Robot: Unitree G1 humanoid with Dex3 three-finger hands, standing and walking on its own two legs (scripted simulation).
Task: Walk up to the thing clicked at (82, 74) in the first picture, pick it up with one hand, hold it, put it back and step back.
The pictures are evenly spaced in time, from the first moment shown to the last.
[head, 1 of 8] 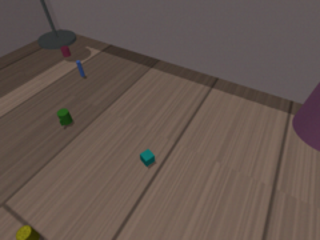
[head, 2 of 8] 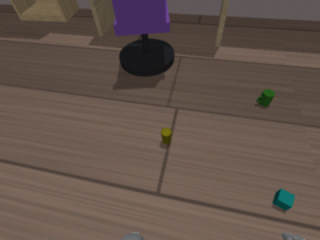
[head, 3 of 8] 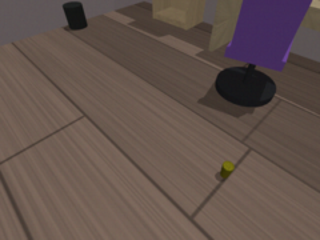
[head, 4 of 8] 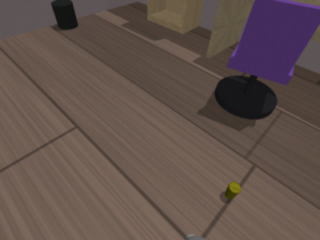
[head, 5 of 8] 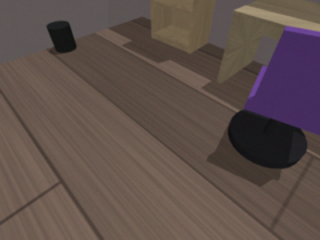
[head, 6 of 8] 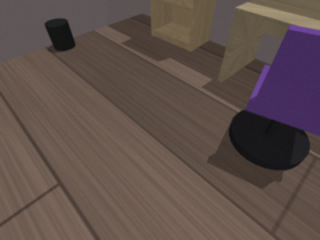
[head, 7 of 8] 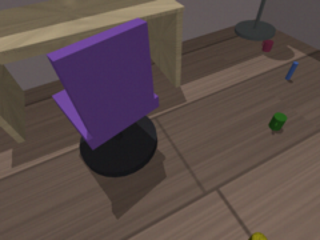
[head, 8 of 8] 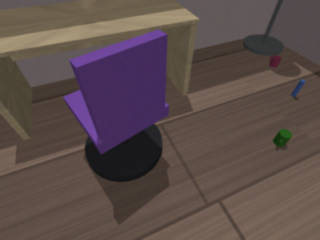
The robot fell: no
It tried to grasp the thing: no
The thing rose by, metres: 0.00
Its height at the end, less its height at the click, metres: +0.00
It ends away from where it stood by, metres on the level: 0.00
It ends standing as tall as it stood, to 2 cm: yes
